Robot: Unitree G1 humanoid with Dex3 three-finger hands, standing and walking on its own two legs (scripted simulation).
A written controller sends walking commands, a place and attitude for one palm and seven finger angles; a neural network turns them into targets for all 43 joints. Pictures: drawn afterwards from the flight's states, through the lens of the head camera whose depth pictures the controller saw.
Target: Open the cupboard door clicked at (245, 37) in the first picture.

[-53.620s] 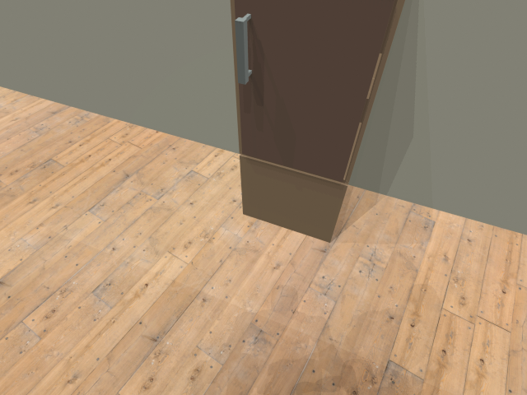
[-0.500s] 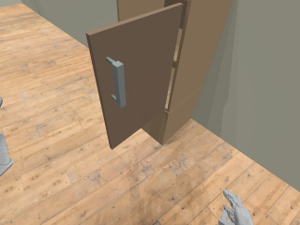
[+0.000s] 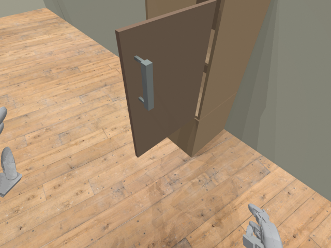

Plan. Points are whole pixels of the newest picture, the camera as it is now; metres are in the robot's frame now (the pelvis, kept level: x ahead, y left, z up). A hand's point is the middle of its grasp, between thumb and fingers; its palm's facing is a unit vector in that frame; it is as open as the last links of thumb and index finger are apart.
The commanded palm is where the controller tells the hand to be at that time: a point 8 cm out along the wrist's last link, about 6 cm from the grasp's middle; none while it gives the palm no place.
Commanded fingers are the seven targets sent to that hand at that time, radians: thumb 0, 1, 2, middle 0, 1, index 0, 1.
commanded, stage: stop stepping back and stand still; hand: left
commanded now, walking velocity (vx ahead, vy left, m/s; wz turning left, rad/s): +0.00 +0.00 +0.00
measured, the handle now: (143, 84) +0.57 +0.10 +0.08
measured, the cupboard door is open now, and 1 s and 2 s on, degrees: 89 89 89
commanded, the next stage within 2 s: let the arm hang, fingers relaxed in 0.48 s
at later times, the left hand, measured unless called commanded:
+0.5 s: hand out of the picture +0.18 +0.29 +0.16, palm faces +0.42 -0.77 -0.48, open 7.4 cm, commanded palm +0.11 +0.32 +0.18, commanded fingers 0.00 0.90 0.90 -0.20 -0.30 -0.20 -0.30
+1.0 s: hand out of the picture -0.01 +0.19 -0.18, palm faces +0.04 -0.98 -0.20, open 7.1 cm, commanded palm none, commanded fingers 0.00 0.90 0.90 -0.20 -0.30 -0.20 -0.30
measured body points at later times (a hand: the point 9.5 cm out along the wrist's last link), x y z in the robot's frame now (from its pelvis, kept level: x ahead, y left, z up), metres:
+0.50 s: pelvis -0.03 +0.02 +0.01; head -0.01 +0.03 +0.45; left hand +0.15 +0.32 +0.19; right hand +0.12 -0.21 -0.08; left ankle -0.02 +0.14 -0.73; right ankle +0.04 -0.11 -0.73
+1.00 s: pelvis -0.04 +0.00 +0.00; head -0.01 +0.02 +0.44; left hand -0.02 +0.24 -0.16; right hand -0.01 -0.27 -0.14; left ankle -0.02 +0.14 -0.73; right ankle +0.04 -0.10 -0.73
